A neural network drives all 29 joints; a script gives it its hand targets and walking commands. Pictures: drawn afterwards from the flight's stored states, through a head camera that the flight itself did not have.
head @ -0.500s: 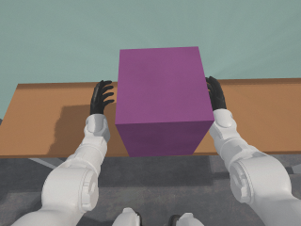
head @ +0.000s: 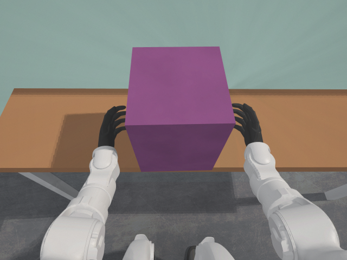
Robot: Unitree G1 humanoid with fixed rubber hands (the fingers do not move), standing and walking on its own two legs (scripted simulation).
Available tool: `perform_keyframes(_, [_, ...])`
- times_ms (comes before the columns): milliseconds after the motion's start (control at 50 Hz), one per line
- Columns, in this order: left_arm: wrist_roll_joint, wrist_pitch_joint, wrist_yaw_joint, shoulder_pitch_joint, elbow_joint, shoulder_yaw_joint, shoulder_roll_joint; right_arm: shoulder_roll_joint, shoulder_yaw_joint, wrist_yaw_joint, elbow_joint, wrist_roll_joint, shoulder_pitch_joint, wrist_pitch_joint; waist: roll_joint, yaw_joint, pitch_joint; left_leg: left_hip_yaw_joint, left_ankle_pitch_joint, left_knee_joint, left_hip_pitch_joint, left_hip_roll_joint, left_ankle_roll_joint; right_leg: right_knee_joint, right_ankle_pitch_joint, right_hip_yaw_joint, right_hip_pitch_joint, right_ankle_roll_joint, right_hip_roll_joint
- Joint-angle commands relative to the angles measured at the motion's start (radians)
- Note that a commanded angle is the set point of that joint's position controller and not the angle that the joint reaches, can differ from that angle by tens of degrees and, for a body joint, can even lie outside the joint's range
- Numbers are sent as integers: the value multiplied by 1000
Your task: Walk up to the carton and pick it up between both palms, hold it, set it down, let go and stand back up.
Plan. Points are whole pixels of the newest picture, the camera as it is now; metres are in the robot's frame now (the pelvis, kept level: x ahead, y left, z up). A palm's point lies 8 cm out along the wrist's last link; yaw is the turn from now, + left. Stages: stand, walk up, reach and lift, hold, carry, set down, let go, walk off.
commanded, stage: set down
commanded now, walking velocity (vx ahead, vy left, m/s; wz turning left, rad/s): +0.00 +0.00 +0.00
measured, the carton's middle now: (176, 115) +0.46 +0.02 +0.01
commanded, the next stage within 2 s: none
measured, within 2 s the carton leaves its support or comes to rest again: neither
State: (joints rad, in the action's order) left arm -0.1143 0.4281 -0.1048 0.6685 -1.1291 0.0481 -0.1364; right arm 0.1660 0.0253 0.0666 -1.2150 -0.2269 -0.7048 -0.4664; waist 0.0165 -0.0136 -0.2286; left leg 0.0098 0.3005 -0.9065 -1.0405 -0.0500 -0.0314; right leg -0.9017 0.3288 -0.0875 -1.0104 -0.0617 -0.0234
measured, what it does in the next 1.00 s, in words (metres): rises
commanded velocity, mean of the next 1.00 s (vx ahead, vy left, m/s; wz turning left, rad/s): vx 0.00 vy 0.00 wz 0.00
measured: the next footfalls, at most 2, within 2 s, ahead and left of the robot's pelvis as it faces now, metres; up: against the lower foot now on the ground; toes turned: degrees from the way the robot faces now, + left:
none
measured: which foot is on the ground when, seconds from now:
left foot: down 0.00-1.00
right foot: down 0.00-1.00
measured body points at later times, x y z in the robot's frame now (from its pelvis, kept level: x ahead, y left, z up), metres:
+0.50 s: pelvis +0.03 +0.00 +0.04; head +0.08 +0.02 +0.49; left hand +0.33 +0.21 +0.01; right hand +0.33 -0.18 +0.01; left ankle +0.06 +0.14 -0.67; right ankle +0.04 -0.08 -0.68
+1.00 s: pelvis +0.06 +0.01 +0.06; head +0.07 +0.02 +0.51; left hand +0.26 +0.20 +0.02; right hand +0.26 -0.19 +0.01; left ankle +0.06 +0.14 -0.67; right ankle +0.04 -0.08 -0.67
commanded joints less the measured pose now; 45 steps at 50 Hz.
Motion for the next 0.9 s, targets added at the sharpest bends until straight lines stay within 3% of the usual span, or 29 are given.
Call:
perform_keyframes(0, [16, 44, 6, 211, 196, 28, -101, 115, -25, 8, 210, 18, -265, -65, 13, -1, -664, -14, -196, 94, 345, 67, -11, 169, -189, 113, 510, 63, -1])
perform_keyframes(20, [5, 48, 6, 296, 157, 2, -108, 129, -52, 4, 153, 20, -322, -45, -12, 9, -637, -14, -129, 104, 324, 76, -7, 187, -81, 130, 473, 56, 14])
perform_keyframes(40, [-5, 41, 7, 237, 193, -5, -99, 106, -34, 7, 178, 13, -247, -44, 2, 23, -596, -16, -158, 104, 325, 75, -8, 195, -110, 148, 528, 63, 21])
perform_keyframes(60, [-5, 51, 8, 176, 235, 6, -88, 93, -19, 5, 225, 18, -195, -61, 4, 3, -622, -15, -196, 112, 359, 73, -6, 190, -165, 137, 552, 65, 15])
perform_keyframes(80, [4, 61, 7, 229, 233, 20, -117, 97, -59, 12, 219, 42, -228, -58, 5, 18, -605, -16, -169, 125, 338, 78, -6, 201, -139, 138, 541, 68, 14])
perform_keyframes(120, [19, 54, 16, 119, 249, 15, -101, 68, -7, 5, 199, 12, -134, -68, -21, 15, -543, -9, -202, 130, 381, 79, -12, 213, -192, 159, 589, 71, 25])
perform_keyframes(140, [25, 51, 25, 133, 207, 33, -111, 49, 0, 7, 191, 7, -147, -67, -10, -6, -484, -21, -168, 151, 352, 86, -4, 236, -143, 167, 592, 76, 33])
perform_keyframes(160, [30, 45, 26, -1, 276, 26, -82, 52, -5, 8, 224, 9, -36, -82, 0, 13, -503, -5, -205, 173, 402, 78, -3, 248, -196, 167, 664, 77, 34])
perform_keyframes(180, [35, 47, 31, 36, 295, 17, -83, 61, -14, 7, 219, 11, -50, -88, -21, 27, -510, -4, -208, 182, 407, 82, -10, 254, -210, 164, 670, 74, 32])
perform_keyframes(200, [35, 48, 30, 96, 227, 39, -120, 52, -25, 10, 205, 25, -111, -77, -7, 3, -439, -23, -142, 195, 364, 84, 3, 264, -147, 162, 633, 76, 33])
perform_keyframes(220, [20, 41, 32, 34, 260, 3, -90, 54, -27, 4, 207, 21, -53, -81, -22, 33, -411, -1, -153, 209, 409, 78, -4, 274, -148, 144, 628, 69, 29])
perform_keyframes(240, [23, 55, 21, 64, 317, 3, -102, 73, -62, 2, 225, 39, -58, -88, -41, 36, -430, 1, -144, 210, 435, 76, -6, 273, -123, 135, 584, 64, 23])
perform_keyframes(260, [43, 55, 16, -16, 319, 22, -97, 60, -47, -4, 211, 29, 28, -100, -53, 21, -376, 3, -161, 222, 487, 76, -11, 278, -155, 121, 578, 64, 15])
perform_keyframes(360, [50, 59, 18, -223, 427, 1, -49, 52, -32, -23, 295, 29, 172, -143, -39, 22, -346, 9, -216, 282, 596, 68, -12, 333, -231, 103, 642, 59, 6])
perform_keyframes(380, [51, 64, 12, -92, 373, 27, -94, 54, -37, -24, 277, 35, 62, -129, -33, -9, -304, -5, -135, 291, 531, 74, -8, 344, -125, 121, 600, 57, 15])
perform_keyframes(400, [53, 59, 18, -276, 414, 3, -46, 40, -14, -24, 266, 24, 241, -143, -38, 28, -236, -2, -191, 307, 599, 72, -12, 362, -201, 122, 666, 61, 17])
perform_keyframes(420, [56, 70, 18, -290, 455, 7, -54, 54, -15, -27, 303, 23, 245, -155, -22, 19, -257, -2, -202, 314, 615, 75, -5, 361, -225, 111, 672, 65, 9])
perform_keyframes(460, [32, 78, 12, -229, 438, -20, -60, 47, -30, -38, 313, 24, 196, -150, -32, 25, -230, -2, -126, 341, 618, 73, -3, 381, -120, 105, 624, 51, 11])
perform_keyframes(520, [59, 92, 3, -362, 499, -6, -55, 52, -23, -55, 349, 19, 334, -170, -54, 3, -222, 11, -225, 351, 696, 73, -18, 396, -213, 102, 652, 42, -1])
perform_keyframes(560, [61, 96, 14, -440, 471, -19, -44, 59, -7, -57, 328, 13, 399, -180, -29, 14, -178, 14, -282, 359, 725, 71, -16, 418, -277, 103, 673, 43, -3])
perform_keyframes(580, [62, 99, 17, -471, 475, -17, -47, 61, 12, -66, 332, -11, 427, -190, -38, -1, -138, 2, -288, 368, 725, 75, -19, 421, -289, 106, 700, 47, 1])
perform_keyframes(600, [71, 102, 22, -548, 495, -4, -42, 51, 29, -68, 369, -17, 481, -205, -4, -14, -134, 10, -296, 376, 732, 74, -12, 426, -299, 116, 730, 53, 4])
perform_keyframes(640, [52, 126, 20, -494, 536, -22, -64, 78, 12, -75, 421, -23, 440, -210, -11, -6, -168, 8, -278, 388, 698, 78, -7, 421, -291, 124, 762, 46, 8])
perform_keyframes(660, [46, 126, 18, -582, 577, -45, -43, 99, 9, -81, 449, -33, 500, -224, -1, 7, -178, 14, -343, 389, 755, 69, -14, 427, -382, 118, 790, 45, 4])
perform_keyframes(720, [40, 119, 13, -602, 578, -60, -44, 102, 5, -94, 429, -36, 542, -214, -14, 3, -106, 12, -331, 409, 827, 63, -24, 464, -286, 112, 762, 30, 0])
perform_keyframes(740, [34, 108, 16, -664, 581, -84, -37, 109, 10, -94, 429, -30, 615, -204, 1, 21, -53, 12, -308, 425, 855, 62, -15, 478, -290, 115, 779, 34, 3])
perform_keyframes(780, [15, 116, 8, -666, 658, -92, -45, 118, 5, -103, 493, -36, 612, -215, 11, 3, -60, 4, -312, 434, 846, 63, -12, 471, -285, 120, 806, 31, 0])
perform_keyframes(800, [24, 105, 16, -691, 624, -66, -49, 75, 46, -99, 490, -39, 659, -207, 28, -14, 8, -9, -296, 433, 834, 69, -2, 471, -315, 139, 838, 37, 19])
perform_keyframes(880, [58, 91, 12, -724, 629, -77, -32, 80, 35, -116, 475, -28, 707, -192, -5, -26, 78, -10, -265, 469, 870, 69, -6, 493, -288, 138, 861, 35, 22])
